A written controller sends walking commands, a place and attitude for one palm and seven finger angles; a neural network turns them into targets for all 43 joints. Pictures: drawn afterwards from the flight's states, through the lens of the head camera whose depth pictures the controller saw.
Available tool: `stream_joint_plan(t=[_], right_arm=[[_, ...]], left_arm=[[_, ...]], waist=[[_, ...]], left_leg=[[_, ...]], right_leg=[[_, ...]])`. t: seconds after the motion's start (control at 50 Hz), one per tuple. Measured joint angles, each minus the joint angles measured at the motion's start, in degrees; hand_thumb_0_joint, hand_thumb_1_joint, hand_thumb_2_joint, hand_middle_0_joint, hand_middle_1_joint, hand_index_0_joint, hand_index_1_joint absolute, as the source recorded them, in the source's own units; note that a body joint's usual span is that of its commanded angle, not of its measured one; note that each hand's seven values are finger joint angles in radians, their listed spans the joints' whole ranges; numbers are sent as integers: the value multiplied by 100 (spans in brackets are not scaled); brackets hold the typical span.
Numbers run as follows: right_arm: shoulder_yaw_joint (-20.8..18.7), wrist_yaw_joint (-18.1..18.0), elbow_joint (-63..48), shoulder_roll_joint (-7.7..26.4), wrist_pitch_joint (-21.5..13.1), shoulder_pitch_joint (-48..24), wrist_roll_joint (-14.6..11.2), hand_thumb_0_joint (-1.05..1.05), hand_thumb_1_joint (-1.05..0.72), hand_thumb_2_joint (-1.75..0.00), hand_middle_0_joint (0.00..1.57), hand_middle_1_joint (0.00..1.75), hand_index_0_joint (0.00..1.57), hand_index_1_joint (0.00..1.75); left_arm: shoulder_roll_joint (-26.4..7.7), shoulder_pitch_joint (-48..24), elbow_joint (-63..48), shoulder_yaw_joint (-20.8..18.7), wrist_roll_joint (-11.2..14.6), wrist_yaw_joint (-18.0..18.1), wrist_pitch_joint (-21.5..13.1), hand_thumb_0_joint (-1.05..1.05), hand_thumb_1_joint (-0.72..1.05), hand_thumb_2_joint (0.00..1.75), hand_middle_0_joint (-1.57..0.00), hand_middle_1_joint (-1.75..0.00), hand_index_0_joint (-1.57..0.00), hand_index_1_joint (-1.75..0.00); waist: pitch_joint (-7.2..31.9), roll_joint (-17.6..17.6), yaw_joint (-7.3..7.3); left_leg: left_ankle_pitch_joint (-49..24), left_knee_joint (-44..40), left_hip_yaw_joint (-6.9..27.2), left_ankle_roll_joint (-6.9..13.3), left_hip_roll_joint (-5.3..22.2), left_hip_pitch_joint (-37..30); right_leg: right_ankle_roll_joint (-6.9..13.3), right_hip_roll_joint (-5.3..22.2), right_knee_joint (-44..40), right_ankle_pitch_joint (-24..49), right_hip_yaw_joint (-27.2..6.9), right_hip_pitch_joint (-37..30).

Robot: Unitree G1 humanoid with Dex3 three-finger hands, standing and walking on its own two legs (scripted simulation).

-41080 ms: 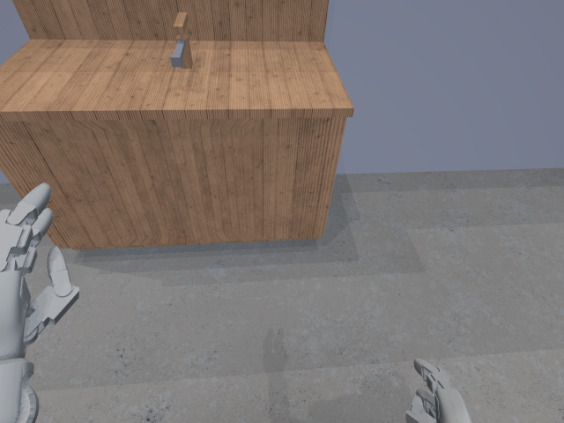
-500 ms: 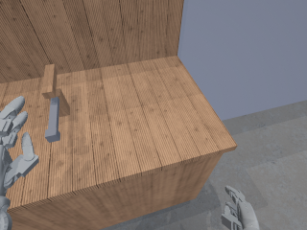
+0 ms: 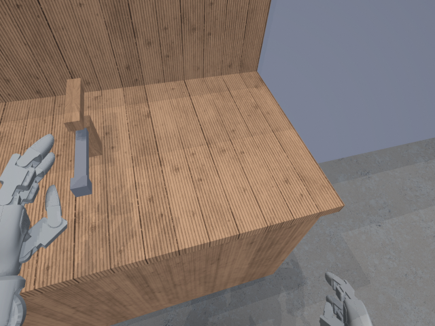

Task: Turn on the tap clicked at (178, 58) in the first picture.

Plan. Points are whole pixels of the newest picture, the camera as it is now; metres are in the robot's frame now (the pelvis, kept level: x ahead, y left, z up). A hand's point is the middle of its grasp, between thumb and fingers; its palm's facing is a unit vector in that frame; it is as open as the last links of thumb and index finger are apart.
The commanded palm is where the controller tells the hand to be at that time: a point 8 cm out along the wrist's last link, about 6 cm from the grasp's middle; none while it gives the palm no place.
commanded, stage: come to a stop and stand still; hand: left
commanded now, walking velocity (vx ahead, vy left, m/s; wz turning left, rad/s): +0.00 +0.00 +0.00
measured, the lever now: (81, 186) +0.33 +0.28 +0.05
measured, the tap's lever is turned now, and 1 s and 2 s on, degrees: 0 0 0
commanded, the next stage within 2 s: look again from close up in 0.54 s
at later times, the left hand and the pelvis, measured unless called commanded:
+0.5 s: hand (0, 201) +0.23 +0.30 +0.17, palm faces +0.40 -0.85 -0.35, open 7.4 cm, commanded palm +0.17 +0.33 +0.18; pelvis +0.01 +0.05 +0.00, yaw +2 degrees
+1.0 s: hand (6, 214) +0.21 +0.28 +0.17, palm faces +0.39 -0.83 -0.38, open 7.4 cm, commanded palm +0.15 +0.32 +0.18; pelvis +0.00 +0.03 +0.00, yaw +2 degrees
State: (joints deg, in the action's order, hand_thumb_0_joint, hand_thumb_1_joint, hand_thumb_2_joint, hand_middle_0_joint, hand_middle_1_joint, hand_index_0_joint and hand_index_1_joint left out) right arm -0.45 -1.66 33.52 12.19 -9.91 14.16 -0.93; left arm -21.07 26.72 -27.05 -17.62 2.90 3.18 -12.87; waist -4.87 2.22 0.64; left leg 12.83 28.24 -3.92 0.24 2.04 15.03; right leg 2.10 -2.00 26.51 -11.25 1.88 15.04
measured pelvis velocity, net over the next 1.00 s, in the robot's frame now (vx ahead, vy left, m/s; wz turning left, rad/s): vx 0.00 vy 0.03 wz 0.03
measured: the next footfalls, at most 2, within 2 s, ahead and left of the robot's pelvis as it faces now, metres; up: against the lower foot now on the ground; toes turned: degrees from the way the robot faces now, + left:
none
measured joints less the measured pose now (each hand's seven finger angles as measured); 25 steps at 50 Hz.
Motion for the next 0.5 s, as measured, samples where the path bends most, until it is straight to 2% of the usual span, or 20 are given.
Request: stream_joint_plan(t=[0.08, 0.16, 0.32, 0.42, 0.5], right_arm=[[116, -23, 10, -156, -51, -13, 35, 2, -91, -90, 20, 30, 20, 30], [189, 43, 39, -204, -104, -119, 50, 2, -91, -90, 20, 30, 20, 30], [247, 110, -54, -258, 54, -353, 54, 2, -90, -90, 20, 30, 21, 30], [262, 59, -160, -285, 135, -423, 65, 2, -90, -90, 20, 30, 21, 30], [238, 55, -196, -252, 149, -417, 79, 2, -90, -90, 20, 30, 21, 30]], left_arm=[[-285, -280, -34, -444, 7, 150, -81, 2, 89, 90, -22, -31, -22, -30], [-266, -502, -49, -689, 26, 250, -167, 2, 89, 90, -22, -31, -22, -30], [69, -320, 163, -224, -67, 154, 10, 2, 89, 90, -21, -31, -21, -30], [28, -374, 66, -209, -79, 163, 136, 2, 89, 90, -21, -31, -21, -30], [-42, -425, -214, -305, -75, 218, 74, 2, 89, 90, -22, -31, -21, -30]], waist=[[-17, 83, 36], [43, 23, 75], [194, -21, 100], [85, 105, 132], [31, 118, 153]], left_leg=[[12, -56, 17, 71, -70, -58], [45, -95, -1, 161, -157, -121], [81, -178, -50, 305, -318, -219], [66, -168, -9, 334, -361, -229], [58, -143, 21, 344, -375, -219]], right_leg=[[-76, 65, -111, 19, 14, -99], [-181, 149, -186, 9, -7, -185], [-344, 305, -245, -29, -56, -278], [-366, 348, -246, -27, -14, -314], [-370, 363, -248, -16, 17, -329]])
